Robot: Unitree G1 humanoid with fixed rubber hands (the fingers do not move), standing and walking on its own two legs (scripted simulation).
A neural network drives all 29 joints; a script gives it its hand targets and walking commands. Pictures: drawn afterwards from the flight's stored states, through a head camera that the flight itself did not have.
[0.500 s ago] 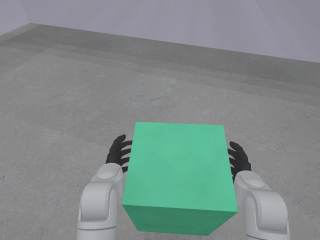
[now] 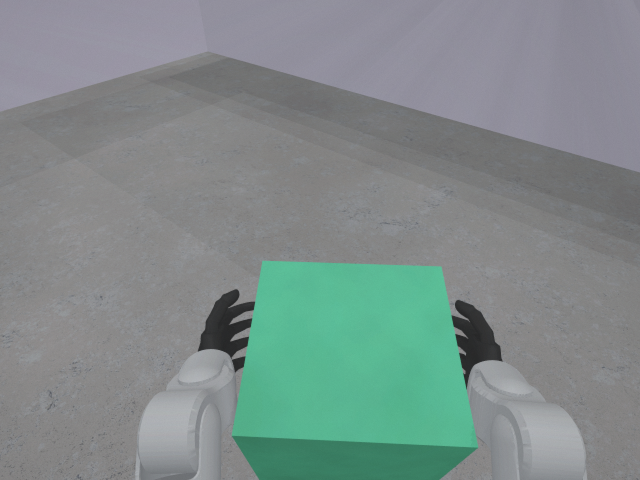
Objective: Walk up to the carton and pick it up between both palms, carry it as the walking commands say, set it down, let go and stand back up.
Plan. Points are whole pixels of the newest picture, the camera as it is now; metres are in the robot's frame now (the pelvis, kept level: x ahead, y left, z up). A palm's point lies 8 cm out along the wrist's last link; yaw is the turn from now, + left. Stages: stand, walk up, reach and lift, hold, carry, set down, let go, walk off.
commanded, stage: carry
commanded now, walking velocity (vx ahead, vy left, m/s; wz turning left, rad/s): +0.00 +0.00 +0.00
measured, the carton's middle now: (345, 391) +0.25 +0.00 +0.03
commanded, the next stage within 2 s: none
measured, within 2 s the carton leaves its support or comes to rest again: neither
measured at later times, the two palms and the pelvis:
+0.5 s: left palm (215, 386) +0.21 +0.14 +0.11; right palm (494, 390) +0.22 -0.14 +0.10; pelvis -0.03 -0.01 +0.01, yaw +1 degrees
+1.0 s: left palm (200, 371) +0.23 +0.16 +0.10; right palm (467, 375) +0.23 -0.12 +0.10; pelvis -0.01 +0.01 +0.00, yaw +1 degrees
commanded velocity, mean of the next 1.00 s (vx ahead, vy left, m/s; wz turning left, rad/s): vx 0.00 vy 0.00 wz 0.00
